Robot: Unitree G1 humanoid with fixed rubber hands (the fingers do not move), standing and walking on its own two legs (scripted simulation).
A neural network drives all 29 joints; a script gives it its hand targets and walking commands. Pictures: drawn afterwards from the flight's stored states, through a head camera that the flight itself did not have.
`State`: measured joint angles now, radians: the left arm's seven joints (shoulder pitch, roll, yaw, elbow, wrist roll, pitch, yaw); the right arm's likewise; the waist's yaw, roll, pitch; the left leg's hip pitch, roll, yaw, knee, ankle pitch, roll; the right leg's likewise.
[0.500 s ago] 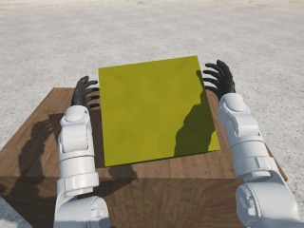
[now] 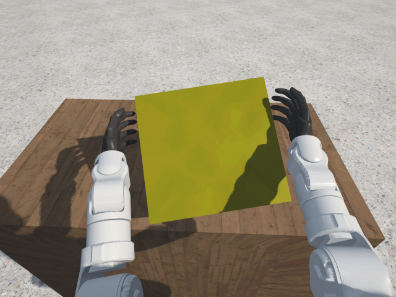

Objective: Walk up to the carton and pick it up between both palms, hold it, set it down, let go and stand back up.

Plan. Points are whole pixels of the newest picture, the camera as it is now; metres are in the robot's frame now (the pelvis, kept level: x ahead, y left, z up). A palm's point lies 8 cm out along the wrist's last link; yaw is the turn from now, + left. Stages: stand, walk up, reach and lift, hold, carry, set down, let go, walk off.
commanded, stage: set down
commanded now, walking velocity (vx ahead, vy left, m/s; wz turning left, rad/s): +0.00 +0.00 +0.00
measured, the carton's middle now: (208, 152) +0.41 -0.01 +0.08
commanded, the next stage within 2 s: none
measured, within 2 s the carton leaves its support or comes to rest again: neither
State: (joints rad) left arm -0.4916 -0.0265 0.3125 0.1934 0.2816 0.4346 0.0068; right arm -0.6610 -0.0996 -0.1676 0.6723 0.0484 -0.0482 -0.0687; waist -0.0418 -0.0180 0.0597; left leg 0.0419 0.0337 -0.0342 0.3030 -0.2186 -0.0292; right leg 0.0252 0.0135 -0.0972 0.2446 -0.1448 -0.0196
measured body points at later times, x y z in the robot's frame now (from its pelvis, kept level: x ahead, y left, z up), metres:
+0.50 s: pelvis +0.00 +0.00 +0.00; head -0.02 +0.01 +0.45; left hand +0.38 +0.19 +0.15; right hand +0.41 -0.18 +0.18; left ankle -0.02 +0.13 -0.75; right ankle +0.00 -0.10 -0.75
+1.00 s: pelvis +0.00 +0.00 +0.00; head +0.01 +0.00 +0.45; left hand +0.40 +0.18 +0.14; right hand +0.44 -0.18 +0.16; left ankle -0.02 +0.13 -0.75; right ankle +0.00 -0.10 -0.75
